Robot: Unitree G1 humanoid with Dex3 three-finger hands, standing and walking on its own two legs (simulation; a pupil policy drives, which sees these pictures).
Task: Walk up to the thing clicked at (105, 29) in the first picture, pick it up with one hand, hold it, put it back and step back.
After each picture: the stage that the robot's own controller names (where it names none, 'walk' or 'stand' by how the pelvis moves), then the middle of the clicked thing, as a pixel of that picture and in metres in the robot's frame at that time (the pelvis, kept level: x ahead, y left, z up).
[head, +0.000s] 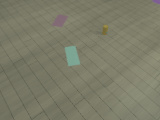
stand; (105, 30) +1.57 -0.29 -0.72
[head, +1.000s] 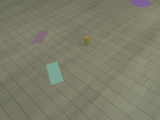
walk; (86, 40) +1.46 +0.06 -0.69
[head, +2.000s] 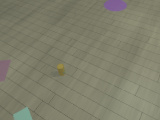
walk; (61, 69) +0.91 +0.27 -0.72
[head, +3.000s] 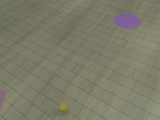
walk; (64, 109) +0.52 +0.23 -0.71
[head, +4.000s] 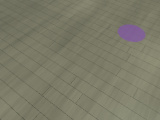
stand; out of the picture +0.36 +0.19 -0.70
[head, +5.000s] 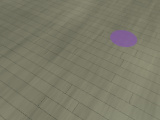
stand; out of the picture +0.33 +0.19 -0.72
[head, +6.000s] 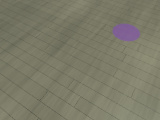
stand; out of the picture +0.33 +0.20 -0.72
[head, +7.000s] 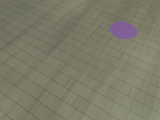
stand; out of the picture +0.32 +0.21 -0.72
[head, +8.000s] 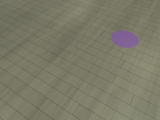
stand; out of the picture +0.30 +0.20 -0.72
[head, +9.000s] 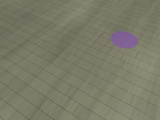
stand; out of the picture +0.32 +0.20 -0.72
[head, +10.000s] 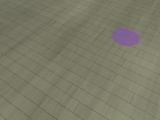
go down; out of the picture +0.31 +0.19 -0.72
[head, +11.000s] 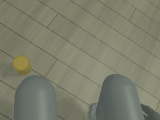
go down; (23, 65) +0.40 +0.23 -0.31
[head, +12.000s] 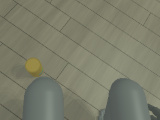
close in; (35, 68) +0.40 +0.22 -0.30
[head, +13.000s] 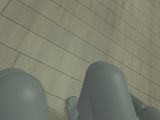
close in; out of the picture +0.39 +0.25 -0.22
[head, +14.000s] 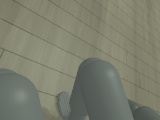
close; out of the picture +0.38 +0.26 -0.21
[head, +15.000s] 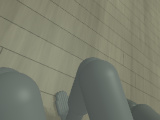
lift; out of the picture +0.38 +0.26 -0.22
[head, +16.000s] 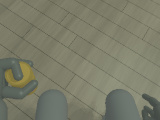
lift; (23, 80) +0.32 +0.20 -0.03
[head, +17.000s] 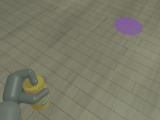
hold; (37, 93) +0.31 +0.17 -0.01
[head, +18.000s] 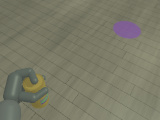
hold; (36, 91) +0.32 +0.17 -0.01
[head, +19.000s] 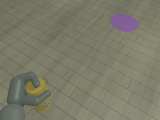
crouch; (39, 95) +0.31 +0.16 -0.04
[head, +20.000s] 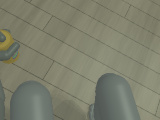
lower; (5, 48) +0.45 +0.22 -0.10
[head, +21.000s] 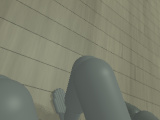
lower; out of the picture +0.42 +0.27 -0.22
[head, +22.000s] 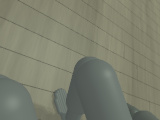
lower; out of the picture +0.41 +0.27 -0.22
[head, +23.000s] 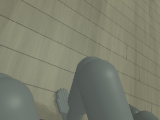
lower; out of the picture +0.41 +0.27 -0.22
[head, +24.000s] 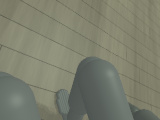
lower; out of the picture +0.40 +0.27 -0.22
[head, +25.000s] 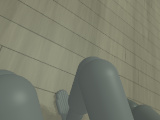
open; out of the picture +0.39 +0.25 -0.22
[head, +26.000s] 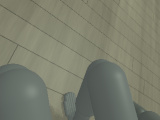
stand; out of the picture +0.38 +0.24 -0.22
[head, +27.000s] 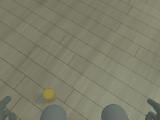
walk; (50, 95) +0.38 +0.19 -0.51
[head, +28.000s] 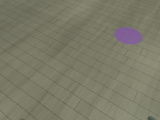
stand; out of the picture +0.33 +0.17 -0.66
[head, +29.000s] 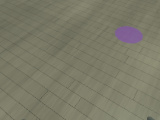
stand; out of the picture +0.34 +0.18 -0.67
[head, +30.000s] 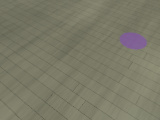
stand; out of the picture +0.36 +0.16 -0.72
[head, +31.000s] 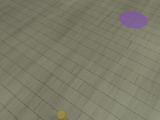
walk; (62, 116) +0.40 +0.19 -0.69
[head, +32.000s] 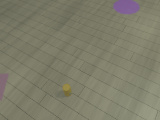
walk; (67, 90) +0.61 +0.21 -0.70
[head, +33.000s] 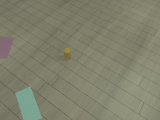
walk; (67, 54) +0.95 +0.15 -0.69
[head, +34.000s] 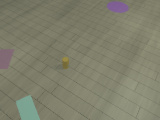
stand; (65, 62) +1.00 +0.17 -0.71
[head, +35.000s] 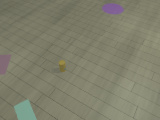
stand; (62, 66) +1.00 +0.20 -0.72
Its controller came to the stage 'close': yes
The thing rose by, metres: 0.70
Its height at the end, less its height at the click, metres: +0.00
